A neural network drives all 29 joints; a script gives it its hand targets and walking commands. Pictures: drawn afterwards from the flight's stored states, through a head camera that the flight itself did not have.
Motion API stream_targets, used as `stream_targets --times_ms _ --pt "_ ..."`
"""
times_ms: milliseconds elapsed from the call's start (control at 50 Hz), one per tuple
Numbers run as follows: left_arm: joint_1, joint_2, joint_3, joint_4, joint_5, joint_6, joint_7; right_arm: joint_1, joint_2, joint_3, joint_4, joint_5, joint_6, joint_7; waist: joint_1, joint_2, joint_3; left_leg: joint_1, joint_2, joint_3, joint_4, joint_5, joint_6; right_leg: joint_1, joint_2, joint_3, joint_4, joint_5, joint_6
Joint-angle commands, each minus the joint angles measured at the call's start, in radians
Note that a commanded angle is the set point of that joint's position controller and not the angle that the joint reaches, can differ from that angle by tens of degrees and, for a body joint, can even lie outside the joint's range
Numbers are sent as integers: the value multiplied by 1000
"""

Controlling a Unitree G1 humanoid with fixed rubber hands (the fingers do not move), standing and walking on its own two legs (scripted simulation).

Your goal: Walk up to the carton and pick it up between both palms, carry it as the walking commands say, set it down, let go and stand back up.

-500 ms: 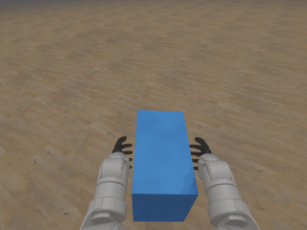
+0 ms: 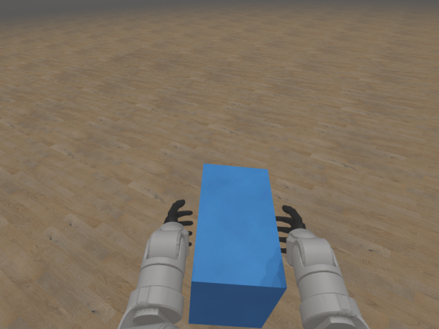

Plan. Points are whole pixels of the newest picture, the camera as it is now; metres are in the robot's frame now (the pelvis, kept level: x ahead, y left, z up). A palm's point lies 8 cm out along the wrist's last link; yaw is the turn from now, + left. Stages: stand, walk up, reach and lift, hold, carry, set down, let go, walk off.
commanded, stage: reach and lift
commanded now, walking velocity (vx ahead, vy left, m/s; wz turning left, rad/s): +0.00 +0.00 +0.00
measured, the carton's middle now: (230, 241) +0.37 +0.01 -0.03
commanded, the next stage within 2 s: hold in 0.26 s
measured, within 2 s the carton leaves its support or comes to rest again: neither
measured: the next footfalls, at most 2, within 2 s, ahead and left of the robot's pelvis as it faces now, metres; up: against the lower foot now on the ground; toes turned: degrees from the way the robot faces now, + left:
left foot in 1.64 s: +0.06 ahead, +0.05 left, +0.00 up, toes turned +7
right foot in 1.86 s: +0.05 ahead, -0.25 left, +0.00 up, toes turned -2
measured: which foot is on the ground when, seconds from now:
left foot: down 0.00-1.00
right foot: down 0.00-1.00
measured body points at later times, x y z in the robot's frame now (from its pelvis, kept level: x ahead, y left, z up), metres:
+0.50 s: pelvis +0.00 +0.00 +0.00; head -0.07 +0.00 +0.45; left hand +0.32 +0.13 +0.05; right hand +0.32 -0.12 +0.05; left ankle +0.06 +0.15 -0.73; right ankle +0.03 -0.14 -0.73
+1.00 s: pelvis +0.00 -0.01 +0.00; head -0.06 -0.01 +0.44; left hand +0.32 +0.12 +0.05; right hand +0.32 -0.12 +0.06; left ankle +0.06 +0.15 -0.73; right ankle +0.02 -0.13 -0.73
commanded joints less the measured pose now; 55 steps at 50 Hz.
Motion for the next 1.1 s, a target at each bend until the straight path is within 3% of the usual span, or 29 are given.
stream_targets --times_ms 0,20,40,80,180,200,240,280,300,380,400,460,480,500,580,700,720,800,820,840,900,920,940,980,1000,1020,1040,1060,1080 --pt "-607 -1174 -573 -63 -338 -45 -341 -624 1098 523 -145 270 -34 284 -34 11 -373 261 -80 -22 -46 95 13 152 95 -58 -204 158 -27" --pt "-592 -1186 -552 -19 -339 -36 -346 -683 1092 513 -170 270 -37 281 -31 24 -337 253 -85 -14 -50 40 13 128 95 -59 -216 89 -28" --pt "-609 -1188 -549 -7 -357 -38 -351 -672 1101 541 -177 275 -34 277 -51 -47 -329 286 -85 -16 -43 17 28 89 87 -59 -220 55 -24" --pt "-608 -1139 -527 -16 -323 -34 -354 -618 1106 501 -102 251 -23 284 -40 -11 -243 236 -91 5 -54 -22 26 66 82 -56 -233 18 -22" --pt "-585 -1169 -529 17 -333 -22 -361 -697 1098 519 -175 267 -30 275 -42 21 -263 234 -93 6 -53 -11 28 84 84 -50 -226 37 -22" --pt "-585 -1183 -543 -17 -348 -26 -361 -724 1111 564 -222 303 -29 285 -14 -1 -324 256 -87 -3 -47 26 27 110 90 -53 -209 73 -23" --pt "-677 -1179 -598 -97 -370 -34 -356 -657 1106 538 -190 289 -30 287 -58 40 -349 288 -85 -10 -46 0 21 81 84 -47 -213 59 -31" --pt "-594 -1164 -524 0 -328 -26 -362 -675 1111 506 -135 276 -13 296 -32 3 -258 241 -83 -2 -65 -84 24 76 84 -59 -230 -27 -24" --pt "-641 -1180 -562 -45 -364 -31 -363 -613 1098 502 -119 265 -22 291 -60 32 -257 262 -76 -9 -63 -33 29 52 82 -51 -228 18 -39" --pt "-557 -1177 -556 -36 -348 -16 -358 -654 1107 521 -178 280 -18 297 -34 15 -279 256 -78 -7 -58 16 20 94 95 -61 -217 69 -29" --pt "-664 -1189 -615 -114 -388 -40 -359 -649 1111 554 -194 294 -30 296 -63 11 -372 279 -84 -9 -45 10 22 103 92 -59 -203 71 -31" --pt "-514 -1152 -581 -79 -358 -28 -357 -628 1135 585 -224 305 -15 294 -18 -31 -334 250 -84 9 -50 85 32 134 90 -63 -211 141 -12" --pt "-525 -1199 -603 -84 -372 -20 -355 -609 1119 578 -226 302 -16 286 -42 4 -333 262 -86 -7 -48 94 19 139 92 -58 -210 157 -23" --pt "-560 -1155 -580 -91 -352 -24 -355 -579 1138 558 -174 287 -7 289 -15 33 -317 241 -94 5 -51 67 22 136 91 -47 -226 133 -23" --pt "-496 -1168 -599 -100 -365 -15 -364 -525 1117 545 -192 262 2 287 -61 -14 -285 273 -82 -11 -59 121 22 126 102 -66 -230 161 -12" --pt "-585 -1171 -596 -116 -374 -21 -365 -561 1139 538 -132 276 4 299 -60 -9 -299 255 -81 -7 -65 -9 26 91 97 -60 -218 51 -25" --pt "-574 -1193 -625 -124 -396 -22 -369 -563 1116 554 -176 291 -12 291 -66 47 -307 266 -85 -4 -59 18 21 97 94 -60 -221 80 -29" --pt "-599 -1155 -601 -119 -369 -14 -369 -548 1135 517 -117 271 6 296 -57 18 -233 242 -86 17 -54 -42 20 47 90 -52 -243 -7 -34" --pt "-542 -1068 -590 -110 -353 -32 -347 -513 1078 561 -158 318 5 298 2 23 -256 -11 116 -105 -44 -101 35 -13 -59 -12 -144 -90 -45" --pt "-531 -1047 -579 -107 -368 -29 -341 -524 1054 565 -176 320 13 295 2 41 -173 -94 122 -129 -81 -298 46 -77 -21 -10 -146 -207 -42" --pt "-618 -1050 -662 -250 -453 -2 -319 -562 1026 602 -292 360 33 275 -8 160 -187 -77 199 -200 -167 -408 53 -133 45 -64 -18 -156 -43" --pt "-634 -1035 -690 -293 -480 23 -317 -539 1023 614 -313 379 51 266 -11 233 -226 -132 254 -263 -227 -414 76 -64 60 -102 156 -83 -29" --pt "-616 -1080 -715 -283 -491 43 -312 -563 1021 646 -351 390 74 259 -6 221 -246 -196 267 -230 -218 -386 80 -9 52 -112 214 -67 -29" --pt "-551 -1052 -710 -261 -487 91 -305 -580 1025 668 -354 410 118 249 3 206 -205 -232 276 -243 -203 -347 83 11 34 -108 122 -65 -30" --pt "-617 -1076 -769 -339 -539 106 -300 -564 1027 690 -409 428 130 239 -1 239 -252 -164 220 -173 -124 -245 62 5 32 -97 8 -84 -49" --pt "-623 -1065 -777 -409 -560 127 -294 -567 1036 703 -463 456 151 231 -12 165 -295 -120 216 -159 -61 -232 75 5 58 -111 -83 -92 -51" --pt "-617 -1053 -776 -438 -564 153 -289 -558 1057 719 -459 472 183 229 -6 70 -254 -169 130 -21 124 -135 41 -3 -19 -39 -166 -40 -75" --pt "-587 -1054 -760 -410 -561 183 -288 -585 1066 743 -484 498 216 224 -22 -123 -247 -163 77 49 232 -149 23 -28 -88 88 -230 31 -105" --pt "-542 -1050 -768 -442 -561 212 -282 -590 1075 757 -491 536 248 227 -24 -138 -274 -181 58 88 314 -208 11 -22 -176 161 -250 144 -145"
